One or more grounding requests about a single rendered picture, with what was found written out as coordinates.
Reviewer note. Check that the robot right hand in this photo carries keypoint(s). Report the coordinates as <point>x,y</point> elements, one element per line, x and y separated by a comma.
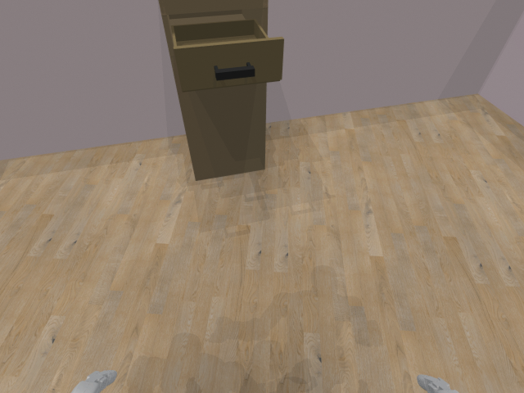
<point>434,385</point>

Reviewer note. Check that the cabinet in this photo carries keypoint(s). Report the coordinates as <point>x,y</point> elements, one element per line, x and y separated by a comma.
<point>225,127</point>

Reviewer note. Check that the drawer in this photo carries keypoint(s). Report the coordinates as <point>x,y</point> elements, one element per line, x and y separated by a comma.
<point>198,48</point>

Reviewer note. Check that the handle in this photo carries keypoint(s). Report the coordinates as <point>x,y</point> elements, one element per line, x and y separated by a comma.
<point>235,73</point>

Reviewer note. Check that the robot left hand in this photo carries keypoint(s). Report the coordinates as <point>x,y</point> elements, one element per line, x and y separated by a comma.
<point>96,382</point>

